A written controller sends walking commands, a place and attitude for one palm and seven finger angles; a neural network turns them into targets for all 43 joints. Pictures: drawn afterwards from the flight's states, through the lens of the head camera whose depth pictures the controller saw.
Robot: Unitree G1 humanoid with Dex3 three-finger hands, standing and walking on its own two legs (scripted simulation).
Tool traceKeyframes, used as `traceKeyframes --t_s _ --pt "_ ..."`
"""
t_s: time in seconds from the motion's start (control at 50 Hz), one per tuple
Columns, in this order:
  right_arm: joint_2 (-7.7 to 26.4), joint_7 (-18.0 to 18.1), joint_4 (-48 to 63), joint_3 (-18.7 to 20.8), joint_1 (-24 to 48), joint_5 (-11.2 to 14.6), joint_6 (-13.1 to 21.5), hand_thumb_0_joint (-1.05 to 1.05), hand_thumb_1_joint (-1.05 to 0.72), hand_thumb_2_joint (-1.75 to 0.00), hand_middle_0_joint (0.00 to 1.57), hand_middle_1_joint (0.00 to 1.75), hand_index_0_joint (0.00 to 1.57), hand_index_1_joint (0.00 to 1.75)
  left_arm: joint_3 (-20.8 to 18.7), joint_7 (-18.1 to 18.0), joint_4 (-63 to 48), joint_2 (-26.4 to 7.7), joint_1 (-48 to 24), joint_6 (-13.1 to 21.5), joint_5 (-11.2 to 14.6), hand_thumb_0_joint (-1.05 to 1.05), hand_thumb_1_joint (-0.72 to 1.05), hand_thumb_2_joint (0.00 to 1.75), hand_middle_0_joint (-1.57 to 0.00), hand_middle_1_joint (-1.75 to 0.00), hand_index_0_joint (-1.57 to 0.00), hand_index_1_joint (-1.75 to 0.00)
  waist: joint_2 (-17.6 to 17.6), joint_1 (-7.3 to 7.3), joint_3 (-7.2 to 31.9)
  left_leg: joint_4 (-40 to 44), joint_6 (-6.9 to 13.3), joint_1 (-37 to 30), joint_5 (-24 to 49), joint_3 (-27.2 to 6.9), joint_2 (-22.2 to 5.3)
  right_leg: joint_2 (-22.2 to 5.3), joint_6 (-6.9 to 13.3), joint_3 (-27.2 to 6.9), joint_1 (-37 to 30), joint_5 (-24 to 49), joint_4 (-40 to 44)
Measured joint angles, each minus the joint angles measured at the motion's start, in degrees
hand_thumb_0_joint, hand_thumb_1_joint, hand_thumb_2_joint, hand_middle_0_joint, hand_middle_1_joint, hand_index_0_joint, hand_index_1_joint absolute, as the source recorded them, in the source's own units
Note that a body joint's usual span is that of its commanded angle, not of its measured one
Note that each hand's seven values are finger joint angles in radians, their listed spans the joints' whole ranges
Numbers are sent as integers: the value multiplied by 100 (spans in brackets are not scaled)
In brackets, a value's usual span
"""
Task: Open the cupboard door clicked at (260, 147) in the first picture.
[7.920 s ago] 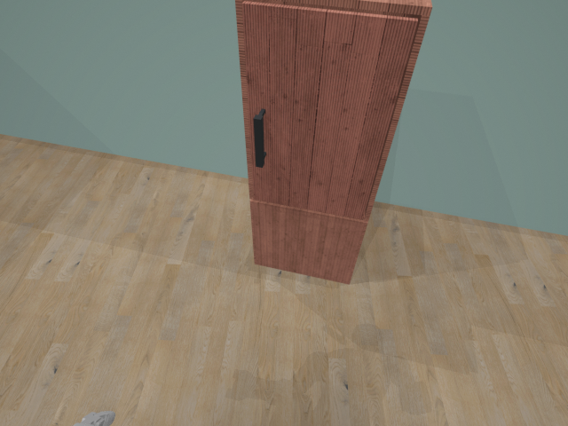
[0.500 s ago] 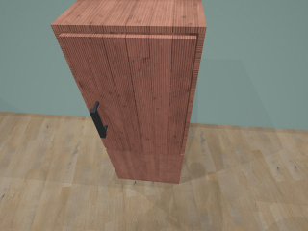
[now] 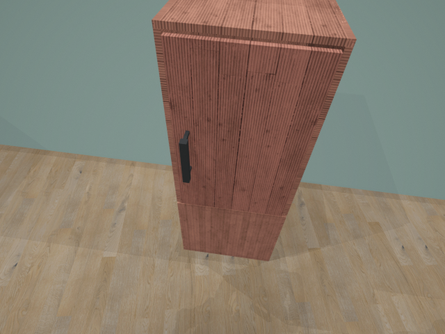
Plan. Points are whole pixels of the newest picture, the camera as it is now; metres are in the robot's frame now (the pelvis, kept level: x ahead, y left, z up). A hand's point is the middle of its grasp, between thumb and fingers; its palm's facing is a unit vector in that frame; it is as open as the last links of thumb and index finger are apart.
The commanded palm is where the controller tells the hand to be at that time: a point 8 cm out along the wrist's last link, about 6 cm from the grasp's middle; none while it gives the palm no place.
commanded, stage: come to a stop and stand still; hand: left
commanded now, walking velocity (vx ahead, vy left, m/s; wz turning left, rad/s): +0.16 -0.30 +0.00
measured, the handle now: (186, 157) +0.58 +0.13 -0.07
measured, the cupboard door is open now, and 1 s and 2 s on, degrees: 0 0 0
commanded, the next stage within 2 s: look again from close up in 1.14 s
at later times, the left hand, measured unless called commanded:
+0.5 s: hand out of the picture +0.03 +0.12 -0.16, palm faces -0.01 -0.98 -0.18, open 7.3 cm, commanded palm none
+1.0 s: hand out of the picture +0.05 +0.10 -0.17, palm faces +0.01 -0.98 -0.19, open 7.4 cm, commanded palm none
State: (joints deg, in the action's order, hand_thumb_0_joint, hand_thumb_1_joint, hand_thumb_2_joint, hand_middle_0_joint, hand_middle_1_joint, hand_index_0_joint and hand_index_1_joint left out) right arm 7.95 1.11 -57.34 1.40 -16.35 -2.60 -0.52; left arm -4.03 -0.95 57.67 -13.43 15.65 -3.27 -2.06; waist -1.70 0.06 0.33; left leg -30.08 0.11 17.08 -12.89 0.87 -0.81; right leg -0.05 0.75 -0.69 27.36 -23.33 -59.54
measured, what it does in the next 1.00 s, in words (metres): steps on the spot: right foot, then left foot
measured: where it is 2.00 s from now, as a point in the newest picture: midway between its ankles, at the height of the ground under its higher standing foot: outside the picture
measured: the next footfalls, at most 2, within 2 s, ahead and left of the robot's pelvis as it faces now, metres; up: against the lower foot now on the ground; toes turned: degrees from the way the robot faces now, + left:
right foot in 0.28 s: +0.02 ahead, -0.13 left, +0.00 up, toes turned -4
left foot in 0.56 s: +0.08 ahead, +0.04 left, +0.00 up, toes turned -1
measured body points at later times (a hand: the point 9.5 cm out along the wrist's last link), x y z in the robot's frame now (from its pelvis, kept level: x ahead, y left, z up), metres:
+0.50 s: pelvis +0.02 -0.05 +0.01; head +0.04 -0.05 +0.46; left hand +0.03 +0.17 -0.15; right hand -0.01 -0.28 -0.15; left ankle +0.04 +0.07 -0.71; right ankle -0.02 -0.13 -0.73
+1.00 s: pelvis +0.06 -0.07 +0.01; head +0.06 -0.08 +0.46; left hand +0.05 +0.15 -0.15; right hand +0.08 -0.29 -0.16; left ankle +0.05 +0.06 -0.73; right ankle -0.02 -0.13 -0.73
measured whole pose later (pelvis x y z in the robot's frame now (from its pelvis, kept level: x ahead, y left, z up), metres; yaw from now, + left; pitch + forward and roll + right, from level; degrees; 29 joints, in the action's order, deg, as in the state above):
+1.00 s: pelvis +0.06 -0.07 +0.01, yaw -2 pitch +0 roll +1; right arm 9.1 3.3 -64.6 0.1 -12.5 -0.9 1.2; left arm 0.1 -1.9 64.5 -7.0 18.1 1.1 -0.8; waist 0.1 -0.5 0.0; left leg -24.5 -0.4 10.0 -14.4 4.4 -0.6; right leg 2.3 4.1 3.1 4.1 -19.8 -23.7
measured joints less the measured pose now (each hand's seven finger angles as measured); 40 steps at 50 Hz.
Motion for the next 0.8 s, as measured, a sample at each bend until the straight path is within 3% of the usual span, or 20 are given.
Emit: traceKeyframes --t_s 0.06,0.12,0.18,0.22,0.28,0.3,0.34,0.42,0.46,0.56,0.64,0.8 --pt "-68 24 -105 -41 -223 9 42 1 -93 -90 21 29 21 30 2 127 -66 33 67 38 -18 1 92 90 -20 -30 -19 -30 36 3 123 314 21 -11 195 12 -24 100 -7 94 251 439 -778" --pt "-108 57 -155 -39 -362 12 131 1 -93 -90 21 30 21 30 23 214 -98 105 122 25 -27 1 92 90 -20 -30 -19 -30 43 51 148 511 11 14 323 82 -45 70 -39 153 273 573 -840" --pt "-96 68 -175 -10 -442 -7 188 1 -92 -90 21 30 21 30 70 257 -114 206 102 -7 -7 1 92 90 -20 -30 -19 -30 78 159 87 618 -23 51 404 126 -97 -42 -54 235 28 275 -40" --pt "-44 58 -180 13 -465 -22 174 1 -92 -90 21 30 21 30 118 260 -135 287 47 23 27 1 91 90 -20 -30 -19 -30 148 247 9 578 -75 111 408 115 -160 -86 -41 298 -315 -45 948" --pt "23 31 -213 47 -554 11 103 1 -91 -90 21 30 21 30 152 194 -197 328 15 186 51 1 93 90 -20 -30 -19 -30 147 272 -40 95 -156 360 116 114 -207 -111 13 286 -1038 146 2710" --pt "50 26 -266 59 -546 43 53 1 -91 -90 21 30 21 30 158 151 -177 343 -14 247 44 1 93 90 -20 -30 -19 -30 169 230 -81 -288 -134 500 -319 82 -233 -75 60 293 -1052 523 2803" --pt "136 2 -372 90 -530 59 -83 1 -91 -90 21 30 21 30 201 83 -114 424 -30 282 63 1 94 90 -20 -30 -20 -30 315 222 -117 -1087 -43 770 -979 -78 -246 37 156 432 -1146 590 2764" --pt "227 -41 -449 118 -457 49 -129 1 -91 -90 20 29 20 30 258 11 20 518 124 358 95 1 94 90 -20 -30 -20 -30 359 173 -45 -2013 -25 1033 -791 72 -212 147 248 529 -1541 666 3280" --pt "212 -28 -420 102 -372 70 -73 1 -91 -90 20 29 20 30 282 -3 104 542 182 377 87 1 94 90 -20 -30 -20 -30 310 149 -53 -1773 -47 900 -724 201 -198 188 279 511 -1662 718 3446" --pt "80 56 -427 -19 -96 131 135 1 -92 -90 20 29 20 30 356 16 342 599 258 412 130 1 94 90 -20 -30 -20 -30 267 52 -130 -16 -27 15 -8 248 -144 366 286 503 -1743 498 3265" --pt "-25 178 -578 -99 102 124 200 2 -95 -90 20 29 20 30 367 -13 532 619 222 354 143 1 93 90 -20 -30 -20 -30 -24 -66 -142 119 78 -216 -183 336 5 221 248 416 -1894 430 3250" --pt "91 226 -628 -123 402 173 229 2 -95 -90 20 29 20 30 444 -23 717 739 264 426 135 1 92 90 -20 -30 -20 -30 113 -87 -121 446 39 -500 -137 355 48 197 253 386 -2153 401 3528"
